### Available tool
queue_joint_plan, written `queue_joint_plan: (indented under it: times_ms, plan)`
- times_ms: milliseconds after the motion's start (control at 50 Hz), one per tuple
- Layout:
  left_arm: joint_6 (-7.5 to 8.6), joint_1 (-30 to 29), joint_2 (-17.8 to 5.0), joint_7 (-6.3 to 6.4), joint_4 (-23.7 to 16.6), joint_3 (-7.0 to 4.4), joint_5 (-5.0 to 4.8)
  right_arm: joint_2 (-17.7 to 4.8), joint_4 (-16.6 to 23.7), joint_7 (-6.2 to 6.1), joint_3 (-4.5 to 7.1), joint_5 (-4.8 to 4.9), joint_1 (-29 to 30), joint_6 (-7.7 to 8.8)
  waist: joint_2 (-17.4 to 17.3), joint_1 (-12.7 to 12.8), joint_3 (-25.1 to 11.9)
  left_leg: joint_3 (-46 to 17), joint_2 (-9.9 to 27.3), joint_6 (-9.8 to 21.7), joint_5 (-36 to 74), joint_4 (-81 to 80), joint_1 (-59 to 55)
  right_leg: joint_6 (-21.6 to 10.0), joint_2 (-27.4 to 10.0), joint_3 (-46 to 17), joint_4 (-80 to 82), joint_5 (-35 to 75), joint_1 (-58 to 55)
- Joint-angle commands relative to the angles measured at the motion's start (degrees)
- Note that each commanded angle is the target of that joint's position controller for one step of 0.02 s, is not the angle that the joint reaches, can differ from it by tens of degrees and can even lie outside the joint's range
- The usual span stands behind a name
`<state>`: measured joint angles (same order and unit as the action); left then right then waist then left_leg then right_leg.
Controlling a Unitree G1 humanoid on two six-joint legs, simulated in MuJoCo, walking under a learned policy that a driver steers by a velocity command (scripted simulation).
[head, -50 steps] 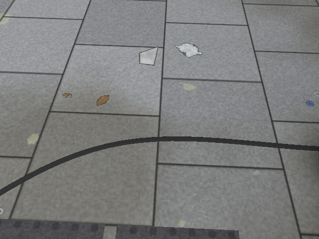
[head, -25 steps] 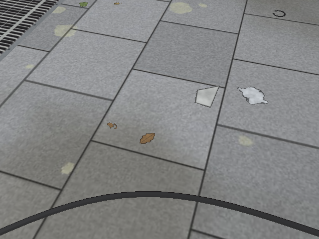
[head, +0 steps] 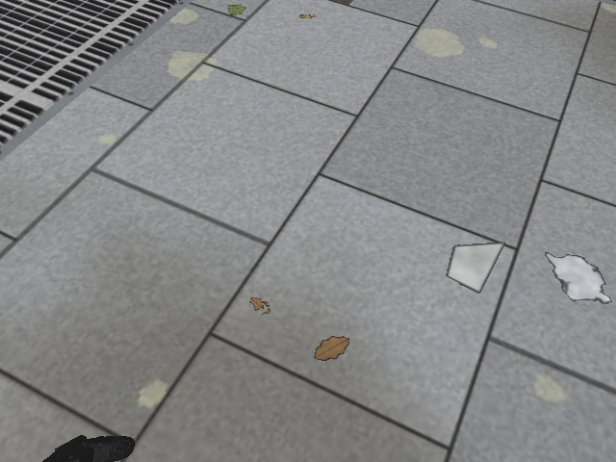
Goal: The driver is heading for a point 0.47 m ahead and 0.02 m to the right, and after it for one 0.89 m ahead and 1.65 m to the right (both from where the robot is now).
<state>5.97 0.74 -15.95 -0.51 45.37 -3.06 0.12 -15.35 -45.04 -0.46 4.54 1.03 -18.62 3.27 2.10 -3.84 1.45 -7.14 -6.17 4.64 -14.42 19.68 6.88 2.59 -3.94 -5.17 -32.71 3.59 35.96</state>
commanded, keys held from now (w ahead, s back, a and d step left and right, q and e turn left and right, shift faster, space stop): w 0.04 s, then s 0.40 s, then w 0.54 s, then w+e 0.02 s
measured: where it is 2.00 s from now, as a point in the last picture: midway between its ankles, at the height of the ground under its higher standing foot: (337, 346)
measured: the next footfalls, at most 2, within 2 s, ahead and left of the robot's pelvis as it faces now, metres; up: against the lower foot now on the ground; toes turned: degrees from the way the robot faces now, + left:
right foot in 0.10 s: +0.26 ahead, -0.14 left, +0.00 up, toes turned +3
left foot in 0.56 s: +0.15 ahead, +0.10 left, +0.00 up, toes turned +3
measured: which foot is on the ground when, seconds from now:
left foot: down 0.00-0.12, up 0.14-0.54, down 0.56-1.00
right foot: up 0.00-0.08, down 0.10-0.56, up 0.58-0.98, down 1.00-1.00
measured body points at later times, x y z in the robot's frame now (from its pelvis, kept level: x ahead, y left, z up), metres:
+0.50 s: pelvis +0.13 -0.04 -0.01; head +0.16 -0.04 +0.44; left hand +0.24 +0.24 -0.13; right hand +0.27 -0.31 -0.13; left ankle +0.12 +0.10 -0.71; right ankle +0.22 -0.15 -0.74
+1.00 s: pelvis +0.24 -0.05 -0.01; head +0.25 -0.05 +0.44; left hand +0.40 +0.22 -0.12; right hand +0.21 -0.33 -0.14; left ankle +0.11 +0.09 -0.74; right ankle +0.32 -0.16 -0.74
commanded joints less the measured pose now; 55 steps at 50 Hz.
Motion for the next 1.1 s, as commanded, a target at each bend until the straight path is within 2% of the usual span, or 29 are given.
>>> queue_joint_plan:
  times_ms: [20, 60, 100, 120, 140, 160, 180, 220, 260, 300, 360, 440, 500, 540, 560, 580, 600, 620, 660, 720, 820, 920, 960, 1000, 1020, 1040, 1060, 1080, 1100]
  plan:
    - [1.31, -4.8, -4.7, -0.81, -4.6, -0.76, -0.3, -7.9, 1.6, -0.37, 1.9, 0.13, -2.9, 0.49, -7.5, -0.6, -1.1, -9.5, 14.5, 7.3, 10.2, -3.2, 1.7, -1.3, 2.0, 1.9, 3.9, 2.0, -6.7]
    - [1.94, -3.9, -6.2, -1.11, -4.8, -1.21, 0.27, -8.0, 1.2, -0.71, 1.88, -0.27, -3.0, 0.06, -8.6, 0.4, -0.5, -11.3, 15.6, 6.2, 17.1, 1.1, -2.5, -3.1, 2.6, 2.3, 5.9, -2.6, -7.2]
    - [2.96, 3.1, -7.9, -0.97, -2.8, -1.99, 1.93, -7.0, 1.9, -1.18, 1.39, -0.62, -1.4, -0.57, -8.7, 4.2, -4.6, -8.9, 11.3, 2.5, 33.8, 12.0, -4.5, -5.9, 3.7, 4.4, 10.6, 5.8, -17.2]
    - [3.45, 9.6, -10.9, -0.95, -2.1, -2.53, 3.23, -5.5, 3.7, -1.32, 0.64, -1.47, -0.3, -0.46, -5.3, 6.7, -12.3, -6.6, 7.8, -0.4, 27.7, 23.7, 1.8, -9.2, -3.8, -1.2, 5.5, 29.0, -31.6]
    - [2.59, 15.6, -13.3, -0.89, -0.6, -3.11, 3.65, -2.7, 3.0, -1.29, -0.39, -0.73, -9.0, -0.08, 9.1, 6.0, -22.2, -2.5, 0.1, -5.6, -5.0, 45.6, 19.4, -20.7, -18.3, -17.1, 1.8, 50.4, -53.4]
    - [1.69, 17.8, -8.4, -1.47, 0.3, -1.84, 1.39, -5.5, 2.0, -1.02, -0.15, -0.51, -12.2, -0.02, 11.1, 6.2, -28.2, -6.1, -0.3, -6.9, -26.9, 53.1, 23.8, -23.3, -22.2, -25.4, 3.3, 51.0, -56.4]
    - [0.95, 14.1, -7.1, -1.67, -0.7, -1.32, 0.28, -9.4, 2.3, -1.06, 0.83, 0.18, -7.5, -0.76, 5.6, 6.9, -21.8, -7.3, 2.2, -7.8, -25.4, 56.9, 26.5, -21.0, -19.9, -20.1, 3.9, 46.2, -50.6]
    - [-0.41, 6.8, -4.4, -1.27, -1.4, -0.08, 0.31, -8.8, 3.2, -1.83, 0.9, -0.33, -1.0, -2.83, 0.3, 5.1, -11.6, -3.7, 5.4, -8.8, -21.0, 51.8, 26.6, -17.7, -14.6, -11.2, 7.1, 38.2, -36.7]
    - [-1.52, 3.2, -4.2, -1.23, -0.7, 0.29, 1.07, -6.0, 2.9, -2.3, 0.53, -0.43, -2.4, -5.19, 3.5, 1.9, -8.3, -0.4, 7.2, -9.3, -16.7, 43.6, 17.9, -16.2, -10.3, -6.1, 11.2, 30.7, -25.2]
    - [-2.58, 1.5, -6.3, -0.84, -0.1, -0.33, 1.25, -4.4, 2.8, -2.68, 0.12, -0.54, -3.1, -5.91, 6.3, 1.1, -8.3, 2.8, 6.6, -10.3, -13.9, 37.4, 13.7, -16.6, -9.0, -2.8, 12.6, 32.9, -22.0]
    - [-4.16, 2.1, -8.6, 0.35, 1.0, -1.11, 0.34, -5.2, 3.0, -3.07, 0.18, -0.91, -1.1, -6.43, 6.3, 2.3, -10.8, 3.7, 6.9, -10.3, -9.2, 33.6, 12.5, -17.3, -10.6, -3.0, 12.7, 30.8, -24.5]
    - [-6.13, 2.1, -9.0, 1.74, 2.4, -1.28, 0.48, -5.8, 2.9, -3.51, 0.36, -1.07, 1.9, -7.1, 5.8, 3.6, -8.3, 4.1, 7.3, -9.0, -9.7, 32.8, 13.3, -17.7, -12.0, -4.9, 14.1, 17.3, -23.4]
    - [-6.77, 1.6, -7.0, 1.79, 3.3, -0.66, -0.15, -4.0, 1.3, -2.49, -0.01, -0.75, 0.8, -6.33, 7.2, 3.3, -8.0, 5.8, 8.3, -6.9, -6.4, 19.8, 5.7, -14.4, -9.3, -5.2, 18.6, -22.6, -18.9]
    - [-6.96, 2.8, -6.1, 1.5, 4.5, -0.39, -0.96, -3.2, -1.2, -1.42, 0.04, -1.2, -2.2, -5.71, 7.0, 1.5, -5.4, 10.5, 5.1, -4.5, -2.6, 8.4, -3.3, -9.8, -5.7, -2.7, 18.2, -37.9, -12.3]
    - [-6.76, 3.8, -4.9, 1.26, 4.6, -0.02, -0.79, -4.8, -1.0, -1.34, 0.25, -1.66, -2.6, -5.43, 2.5, 1.6, -3.7, 5.7, 8.3, -2.2, -8.3, 3.6, -4.0, -6.5, -2.8, -0.6, 12.9, -39.5, -9.5]
    - [-6.31, 3.3, -1.2, 0.75, 3.8, 0.81, 0.14, -7.7, -0.8, -1.69, 0.51, -2.0, -5.3, -5.17, -9.9, 1.6, -4.8, -9.5, 20.0, 1.9, -16.5, -2.8, -6.7, -2.5, 2.5, 5.8, -5.7, -37.8, -3.5]
    - [-5.29, -0.8, -5.0, 1.02, 1.0, -0.74, -1.07, -16.7, -1.0, -0.83, 2.73, -2.63, -5.0, -4.28, -19.1, 0.2, 2.7, -25.7, 28.0, 10.1, -32.2, -13.4, 4.8, -2.8, 6.2, 6.2, -13.1, -34.5, 4.8]
    - [-4.51, -2.8, -9.5, 1.39, 0.5, -2.18, -2.05, -14.3, -0.1, -0.96, 2.23, -3.09, -1.1, -2.41, -14.5, 1.4, 7.3, -26.1, 26.9, 10.1, -33.0, -16.2, 7.3, -3.6, 3.2, 2.5, -19.1, -29.7, 5.4]
    - [-4.28, 2.6, -8.6, 1.3, 3.6, -2.87, -1.55, -9.1, -0.2, -1.35, 0.87, -1.72, 2.3, -0.04, -13.3, 4.1, 5.6, -17.3, 22.6, 5.5, -22.6, -15.0, 2.3, -3.8, 1.6, 1.8, -21.7, -22.0, 6.6]
    - [-3.29, 1.7, -5.4, 0.58, 4.3, -2.75, -0.87, -6.3, -2.7, -1.47, 0.24, -0.87, -2.2, 1.25, -9.5, 2.8, 3.1, -9.7, 20.1, 4.2, -10.8, -14.4, -3.7, -3.0, 0.9, 3.4, -20.9, -13.7, 7.4]
    - [-2.28, -3.1, -2.6, -0.34, 2.9, -1.51, -1.16, -8.1, -4.6, -1.67, 1.02, -0.73, -5.8, 1.26, -10.5, 0.1, 2.8, -3.3, 19.0, 4.7, -3.7, -14.4, -3.5, -1.2, 1.2, 6.1, -6.7, -8.5, 1.3]
    - [-1.54, -4.2, -4.0, -1.15, 1.7, -0.85, -1.74, -9.6, -6.3, -1.08, 1.9, 0.28, -7.0, 0.91, -10.7, -0.5, 4.2, -3.1, 21.4, 5.9, -3.2, -12.2, -2.1, -2.8, 1.3, 7.2, 1.1, -13.2, -5.4]
    - [-1.19, -0.6, -5.4, -1.31, 2.4, -1.2, -1.9, -9.8, -6.5, -0.87, 2.1, 0.67, -5.6, 0.53, -10.6, 2.0, 3.7, -3.1, 22.1, 5.2, -1.8, -9.8, -1.2, -4.5, 1.6, 7.6, 4.0, -13.6, -11.3]
    - [-1.09, 11.2, -8.3, -0.87, 6.3, -2.89, -1.92, -8.5, -6.0, -0.91, 1.58, 0.26, -3.5, 0.27, -8.6, 7.6, -1.8, 1.4, 18.5, 2.8, 10.9, 2.0, 2.8, -6.5, 3.8, 8.6, 6.1, -13.7, -27.3]
    - [-1.04, 20.4, -12.3, -0.48, 8.3, -4.21, -1.74, -5.6, -4.8, -0.88, 0.48, -0.74, -3.0, 0.38, -0.6, 11.1, -9.0, 7.2, 14.2, -0.2, 9.9, 20.7, 10.1, -9.7, -4.7, -2.3, 7.8, -16.8, -40.6]
    - [-1.44, 25.4, -17.8, -0.83, 9.6, -5.27, -1.29, -0.7, -2.1, -0.91, -0.79, -1.08, -4.9, 1.76, 17.8, 9.9, -13.3, 9.6, 4.7, -4.3, -11.8, 40.2, 30.8, -18.7, -16.3, -29.7, 16.6, -28.3, -53.8]
    - [-0.89, 22.8, -12.8, -1.36, 8.8, -3.57, -1.37, -5.3, -2.2, -0.84, 0.21, -0.31, -2.5, 3.14, 11.6, 10.0, -11.3, 2.5, 6.7, -3.8, -16.2, 50.2, 37.2, -19.5, -16.7, -35.9, 20.4, -34.5, -51.5]
    - [-0.62, 18.3, -9.7, -1.46, 7.5, -2.6, -1.06, -7.4, -1.3, -0.3, 0.73, 0.92, 0.1, 4.15, 8.5, 8.5, -5.6, 2.1, 9.6, -2.2, -11.6, 52.4, 40.9, -18.1, -15.3, -29.6, 20.3, -32.3, -46.8]
    - [-0.56, 15.2, -8.0, -1.57, 6.2, -2.13, -0.54, -7.2, -1.4, -0.26, 0.68, 0.9, 1.7, 4.62, 4.3, 7.3, -3.4, 2.7, 11.7, -1.6, -6.5, 50.9, 39.4, -16.9, -12.6, -23.7, 20.6, -27.2, -41.8]
Keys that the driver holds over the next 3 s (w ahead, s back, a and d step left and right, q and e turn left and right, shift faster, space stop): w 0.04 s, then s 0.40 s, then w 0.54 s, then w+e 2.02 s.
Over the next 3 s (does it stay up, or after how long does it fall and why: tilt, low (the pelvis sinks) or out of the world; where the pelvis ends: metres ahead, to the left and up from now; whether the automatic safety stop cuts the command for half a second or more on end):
stays up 1.15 -0.49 -0.02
